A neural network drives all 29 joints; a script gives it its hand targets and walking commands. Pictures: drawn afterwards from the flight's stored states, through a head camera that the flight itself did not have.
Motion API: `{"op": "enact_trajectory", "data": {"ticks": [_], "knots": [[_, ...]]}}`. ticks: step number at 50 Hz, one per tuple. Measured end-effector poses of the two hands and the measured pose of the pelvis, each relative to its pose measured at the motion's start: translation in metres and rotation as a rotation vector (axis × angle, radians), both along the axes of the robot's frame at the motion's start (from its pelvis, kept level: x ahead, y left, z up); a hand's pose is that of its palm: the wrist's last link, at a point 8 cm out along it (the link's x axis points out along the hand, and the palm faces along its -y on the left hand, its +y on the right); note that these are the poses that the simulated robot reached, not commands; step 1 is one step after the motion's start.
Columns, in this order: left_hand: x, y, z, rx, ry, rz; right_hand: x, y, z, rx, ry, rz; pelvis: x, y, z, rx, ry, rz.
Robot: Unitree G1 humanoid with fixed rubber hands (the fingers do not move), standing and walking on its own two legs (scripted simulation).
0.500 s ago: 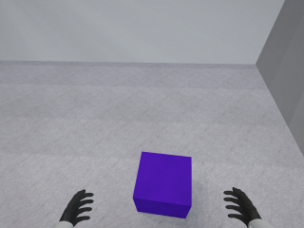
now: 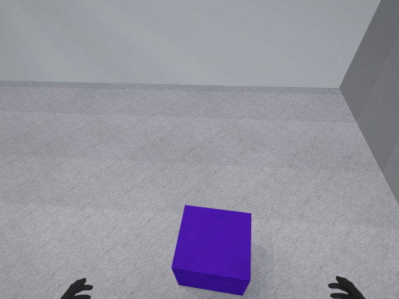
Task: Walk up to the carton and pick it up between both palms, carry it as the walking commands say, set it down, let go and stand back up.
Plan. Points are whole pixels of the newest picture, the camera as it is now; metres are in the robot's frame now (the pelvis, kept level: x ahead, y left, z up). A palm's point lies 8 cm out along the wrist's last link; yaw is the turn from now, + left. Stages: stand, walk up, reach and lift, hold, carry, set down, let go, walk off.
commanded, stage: stand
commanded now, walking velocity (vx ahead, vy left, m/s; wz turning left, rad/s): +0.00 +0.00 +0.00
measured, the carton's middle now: (213, 250) +0.42 -0.01 -0.64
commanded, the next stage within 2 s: none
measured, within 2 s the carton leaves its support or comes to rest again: neither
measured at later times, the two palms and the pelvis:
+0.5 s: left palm out of the picture +0.09 +0.31 -0.09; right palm out of the picture +0.10 -0.30 -0.10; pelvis +0.00 +0.00 +0.01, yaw +1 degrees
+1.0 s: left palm out of the picture +0.07 +0.32 -0.09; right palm out of the picture +0.08 -0.29 -0.10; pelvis -0.01 +0.01 +0.01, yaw +1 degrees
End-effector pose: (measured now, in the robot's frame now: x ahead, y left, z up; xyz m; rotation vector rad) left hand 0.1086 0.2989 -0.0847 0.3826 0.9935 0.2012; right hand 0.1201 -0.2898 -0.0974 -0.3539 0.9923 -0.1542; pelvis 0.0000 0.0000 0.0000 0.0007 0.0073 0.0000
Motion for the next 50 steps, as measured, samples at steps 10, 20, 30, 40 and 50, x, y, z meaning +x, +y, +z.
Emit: {"op": "enact_trajectory", "data": {"ticks": [10, 20, 30, 40, 50], "knots": [[-0.003, 0.003, -0.005, 0.001, 0.047, 0.022, 0.0, -0.005, -0.002, -0.014, 0.044, -0.009, 0.007, 0.0, 0.003, -0.001, -0.016, 0.012], [-0.009, 0.01, -0.006, 0.002, 0.069, 0.033, -0.013, -0.007, -0.003, -0.028, 0.086, -0.011, 0.005, 0.003, 0.005, 0.0, -0.016, 0.017], [-0.024, 0.015, -0.008, -0.001, 0.099, 0.045, -0.02, -0.008, -0.002, -0.038, 0.09, -0.014, -0.001, 0.006, 0.006, 0.0, -0.024, 0.016], [-0.034, 0.022, -0.008, 0.005, 0.116, 0.054, -0.032, -0.007, -0.003, -0.038, 0.108, -0.019, -0.007, 0.008, 0.007, -0.001, -0.032, 0.015], [-0.042, 0.026, -0.008, 0.004, 0.121, 0.063, -0.04, -0.005, -0.003, -0.04, 0.12, -0.019, -0.012, 0.01, 0.007, -0.001, -0.04, 0.016]]}}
